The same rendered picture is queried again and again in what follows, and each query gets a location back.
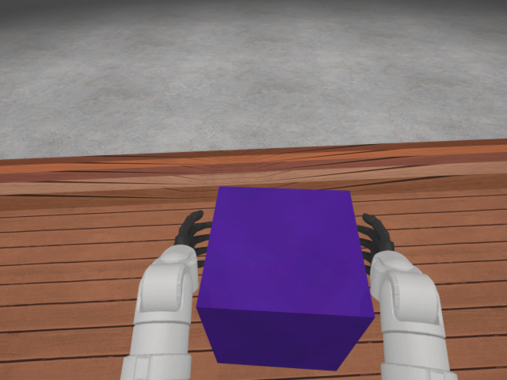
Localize left robot hand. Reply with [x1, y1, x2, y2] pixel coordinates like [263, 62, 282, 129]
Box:
[173, 211, 212, 268]

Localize robot left forearm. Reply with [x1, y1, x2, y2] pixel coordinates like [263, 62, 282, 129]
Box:
[120, 245, 199, 380]

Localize robot right forearm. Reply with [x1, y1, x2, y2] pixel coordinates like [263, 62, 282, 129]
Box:
[370, 251, 458, 380]

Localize carton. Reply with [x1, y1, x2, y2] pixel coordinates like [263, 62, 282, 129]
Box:
[196, 186, 375, 371]

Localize right robot hand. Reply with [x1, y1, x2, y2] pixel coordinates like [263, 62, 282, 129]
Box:
[356, 213, 395, 275]

